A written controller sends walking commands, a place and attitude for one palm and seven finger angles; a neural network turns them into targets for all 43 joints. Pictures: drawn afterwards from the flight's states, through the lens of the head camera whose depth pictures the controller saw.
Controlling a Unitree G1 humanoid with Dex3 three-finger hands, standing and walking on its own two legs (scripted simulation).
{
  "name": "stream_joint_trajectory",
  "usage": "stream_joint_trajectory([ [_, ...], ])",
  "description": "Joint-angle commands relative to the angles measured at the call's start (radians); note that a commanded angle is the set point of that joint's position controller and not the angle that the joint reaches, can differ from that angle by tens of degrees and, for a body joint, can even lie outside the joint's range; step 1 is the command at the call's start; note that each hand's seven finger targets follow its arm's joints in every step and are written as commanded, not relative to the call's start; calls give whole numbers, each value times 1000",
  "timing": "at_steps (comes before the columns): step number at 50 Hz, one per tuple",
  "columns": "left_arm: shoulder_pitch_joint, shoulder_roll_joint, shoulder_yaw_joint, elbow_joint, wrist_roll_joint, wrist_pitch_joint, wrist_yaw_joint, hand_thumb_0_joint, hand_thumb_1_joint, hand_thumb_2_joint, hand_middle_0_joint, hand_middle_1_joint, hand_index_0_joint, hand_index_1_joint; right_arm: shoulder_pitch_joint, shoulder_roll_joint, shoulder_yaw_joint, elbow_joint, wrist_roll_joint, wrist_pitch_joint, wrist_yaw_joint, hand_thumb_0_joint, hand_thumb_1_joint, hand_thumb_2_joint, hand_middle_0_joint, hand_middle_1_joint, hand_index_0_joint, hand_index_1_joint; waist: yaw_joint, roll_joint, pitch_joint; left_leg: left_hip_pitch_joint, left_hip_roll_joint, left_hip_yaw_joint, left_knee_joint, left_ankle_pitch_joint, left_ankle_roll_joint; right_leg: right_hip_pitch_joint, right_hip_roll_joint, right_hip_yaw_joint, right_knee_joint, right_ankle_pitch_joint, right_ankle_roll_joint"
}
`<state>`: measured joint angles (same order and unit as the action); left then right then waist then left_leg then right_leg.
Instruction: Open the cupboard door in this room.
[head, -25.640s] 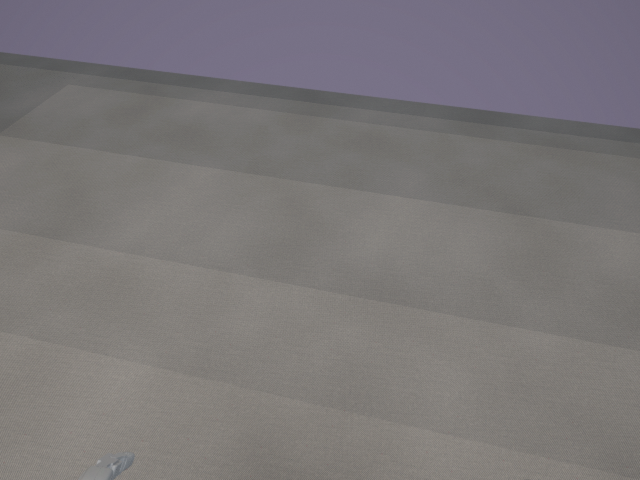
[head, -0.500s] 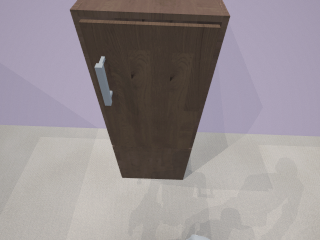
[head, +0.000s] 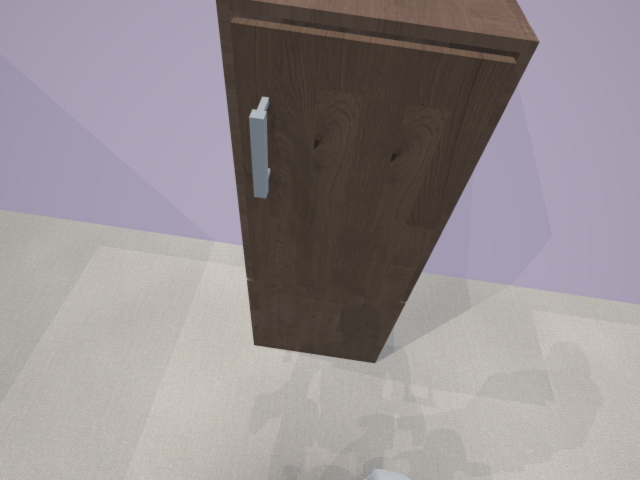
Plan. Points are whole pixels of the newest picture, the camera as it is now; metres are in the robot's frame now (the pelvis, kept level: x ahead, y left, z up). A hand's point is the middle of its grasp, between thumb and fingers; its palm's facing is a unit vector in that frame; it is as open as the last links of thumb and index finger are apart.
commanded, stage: come to a stop and stand still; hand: left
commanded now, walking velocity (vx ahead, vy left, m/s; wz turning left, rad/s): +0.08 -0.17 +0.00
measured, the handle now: (262, 149) +0.55 +0.13 +0.09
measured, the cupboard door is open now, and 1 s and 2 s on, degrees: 0 0 0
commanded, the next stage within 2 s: look again from close up in 0.80 s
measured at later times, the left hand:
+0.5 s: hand out of the picture -0.03 +0.13 -0.16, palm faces -0.02 -0.98 -0.18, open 7.4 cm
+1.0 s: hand out of the picture -0.06 +0.10 -0.17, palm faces +0.01 -0.99 -0.13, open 7.4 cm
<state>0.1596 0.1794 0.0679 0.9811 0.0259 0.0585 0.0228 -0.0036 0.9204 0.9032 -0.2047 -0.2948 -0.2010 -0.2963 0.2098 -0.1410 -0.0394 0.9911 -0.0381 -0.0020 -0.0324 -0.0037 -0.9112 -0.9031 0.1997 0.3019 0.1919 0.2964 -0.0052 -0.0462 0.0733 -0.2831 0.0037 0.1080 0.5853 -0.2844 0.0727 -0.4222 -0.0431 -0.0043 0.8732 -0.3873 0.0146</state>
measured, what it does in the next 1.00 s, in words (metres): steps on the spot: right foot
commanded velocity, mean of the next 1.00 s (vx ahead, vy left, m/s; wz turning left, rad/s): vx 0.00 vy -0.03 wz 0.00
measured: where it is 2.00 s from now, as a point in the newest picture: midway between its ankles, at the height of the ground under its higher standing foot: outside the picture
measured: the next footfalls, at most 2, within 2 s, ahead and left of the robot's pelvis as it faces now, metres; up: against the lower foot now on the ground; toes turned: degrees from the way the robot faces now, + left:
right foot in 0.36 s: -0.03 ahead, -0.15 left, +0.00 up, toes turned -2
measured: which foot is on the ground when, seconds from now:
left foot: down 0.00-1.00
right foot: up 0.00-0.34, down 0.36-1.00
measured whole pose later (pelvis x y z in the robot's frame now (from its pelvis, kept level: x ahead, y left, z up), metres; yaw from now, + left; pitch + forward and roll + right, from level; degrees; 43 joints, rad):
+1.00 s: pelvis -0.03 -0.04 +0.00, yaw +0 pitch -1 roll -2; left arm 0.37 0.07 -0.01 1.11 0.02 -0.04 0.04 0.00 0.90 0.90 -0.20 -0.29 -0.20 -0.30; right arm 0.30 -0.12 -0.01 1.12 -0.03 0.00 -0.02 0.01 -0.92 -0.90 0.20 0.30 0.19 0.30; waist -0.03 0.04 0.04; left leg -0.33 0.07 0.05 0.56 -0.21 0.00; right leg -0.13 0.04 -0.09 0.46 -0.32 -0.03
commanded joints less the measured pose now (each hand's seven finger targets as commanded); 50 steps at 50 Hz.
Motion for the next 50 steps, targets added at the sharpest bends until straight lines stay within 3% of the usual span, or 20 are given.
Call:
stream_joint_trajectory([
  [1, 100, 32, -9, -9, -4, -25, -7, 0, 900, 900, -200, -300, -200, -300, 38, -148, -22, -34, 6, -17, -13, 0, -900, -900, 200, 300, 200, 300, -1, 130, -52, 122, 254, -263, -365, 92, 65, -14, -10, 24, -6, 21, 24],
  [4, 71, 37, -16, -11, -4, -27, -11, 0, 900, 900, -200, -300, -200, -300, 109, -159, -32, -2, 6, -15, -21, 0, -900, -900, 200, 300, 200, 300, -43, 147, -83, 264, 288, -270, -333, 307, 81, -8, -9, 2, -116, -36, 30],
  [8, 77, 40, -18, -4, -5, -16, -12, 0, 900, 900, -200, -300, -200, -300, 142, -194, -41, 27, 7, -4, -25, 0, -900, -900, 200, 300, 200, 300, -55, 147, -82, 275, 318, -290, -316, 404, 91, 37, -1, 3, -169, -79, 18],
  [11, 132, 30, -17, 17, -6, -7, -12, 0, 900, 900, -200, -300, -200, -300, 110, -201, -41, 34, 7, 3, -24, 0, -900, -900, 200, 300, 200, 300, -36, 178, -82, 203, 308, -278, -348, 240, 77, 103, 5, -7, -193, -75, 6],
  [14, 190, 21, -19, 43, -7, -16, -9, 0, 900, 900, -200, -300, -200, -300, 93, -191, -38, 44, 10, 6, -17, 0, -900, -900, 200, 300, 200, 300, -11, 168, -99, 154, 262, -244, -339, 137, 43, 211, 16, -36, -368, 14, -6],
  [16, 240, 26, -20, 69, -6, -25, -1, 0, 900, 900, -200, -300, -200, -300, 84, -165, -34, 57, 19, 9, -11, 0, -900, -900, 200, 300, 200, 300, 10, 125, -87, 71, 195, -182, -309, 43, -17, 332, 8, -46, -544, 154, -17],
  [17, 244, 49, -21, 75, -5, -32, 6, 0, 900, 900, -200, -300, -200, -300, 91, -131, -27, 64, 24, 10, -7, 0, -900, -900, 200, 300, 200, 300, 7, 55, -71, 7, 147, -144, -265, -4, -50, 363, -46, 28, -580, 150, -42],
  [18, 229, 76, -24, 76, -6, -41, 13, 0, 900, 900, -200, -300, -200, -300, 83, -92, -14, 65, 30, 11, -2, 0, -900, -900, 200, 300, 200, 300, 3, -20, -38, -19, 94, -93, -206, -19, -75, 323, -131, 112, -624, 97, -76],
  [19, 198, 95, -29, 72, -8, -46, 14, 0, 900, 900, -200, -300, -200, -300, 82, -61, -1, 65, 28, 11, 3, 0, -900, -900, 200, 300, 200, 300, -13, -74, 1, 10, 66, -64, -183, -15, -84, 220, -181, 152, -667, 8, -105],
  [20, 168, 96, -36, 70, -12, -52, 14, 0, 900, 900, -200, -300, -200, -300, 94, -56, 4, 79, 23, 10, 8, 0, -900, -900, 200, 300, 200, 300, -30, -49, 9, 82, 64, -70, -182, 26, -81, 126, -182, 147, -670, -68, -105],
  [21, 156, 75, -40, 75, -15, -62, 15, 0, 900, 900, -200, -300, -200, -300, 99, -55, 6, 97, 18, 14, 8, 0, -900, -900, 200, 300, 200, 300, -28, -106, 38, 109, 75, -78, -166, 65, -76, 80, -136, 131, -678, -62, -90],
  [25, 182, 40, -54, 95, -20, -69, 18, 0, 900, 900, -200, -300, -200, -300, 154, -56, 13, 146, 21, 13, 8, 0, -900, -900, 200, 300, 200, 300, -32, -28, 75, 118, 98, -89, -191, 103, -71, 82, -94, 87, -648, -10, -64],
  [26, 192, 34, -56, 100, -21, -69, 19, 0, 900, 900, -200, -300, -200, -300, 159, -56, 14, 155, 21, 12, 6, 0, -900, -900, 200, 300, 200, 300, -28, 12, 75, 109, 101, -94, -205, 102, -70, 97, -85, 82, -636, 7, -60],
  [29, 225, 24, -56, 113, -21, -71, 21, 0, 900, 900, -200, -300, -200, -300, 162, -46, 18, 167, 25, 8, 4, 0, -900, -900, 200, 300, 200, 300, -14, 51, 67, 76, 103, -97, -225, 100, -71, 154, -75, 71, -617, 64, -53],
  [44, 290, -25, -56, 130, -16, -81, 29, 0, 900, 900, -200, -300, -200, -300, 170, -18, 15, 175, 28, 0, -6, 0, -900, -900, 200, 300, 200, 300, -6, 48, 42, 102, 114, -97, -214, 159, -66, 180, -65, 60, -594, 179, -49],
  [45, 330, 31, -60, 140, 8, -110, 55, 0, 900, 900, -200, -300, -200, -300, 42, -65, 23, 84, 29, -26, 9, 0, -900, -900, 200, 300, 200, 300, 43, 3, 72, -10, 95, -88, 22, 161, -83, 156, -115, 135, -588, 606, -16],
  [46, 267, 61, -57, 87, 1, -118, 47, 0, 900, 900, -200, -300, -200, -300, 116, -22, 20, 55, 25, -13, 17, 0, -900, -900, 200, 300, 200, 300, -38, 1, 15, -3, 73, -94, 25, -21, -69, 145, -156, 125, -597, 351, -62],
  [47, 219, 51, -56, 65, -1, -116, 40, 0, 900, 900, -200, -300, -200, -300, 143, -20, 16, 75, 20, -6, 20, 0, -900, -900, 200, 300, 200, 300, -48, 48, 19, 23, 73, -81, 11, -14, -68, 100, -133, 110, -606, 111, -94],
  [48, 198, 49, -53, 61, -2, -118, 39, 0, 900, 900, -200, -300, -200, -300, 163, -25, 20, 75, 15, -9, 24, 0, -900, -900, 200, 300, 200, 300, -54, 103, 7, 44, 72, -87, -12, 44, -68, 86, -113, 80, -580, 56, -105],
  [50, 222, 29, -52, 63, -9, -116, 36, 0, 900, 900, -200, -300, -200, -300, 186, -42, 25, 66, 15, -22, 20, 0, -900, -900, 200, 300, 200, 300, -44, 113, -35, 47, 86, -119, -60, 108, -48, 121, -58, 49, -499, 75, -94],
])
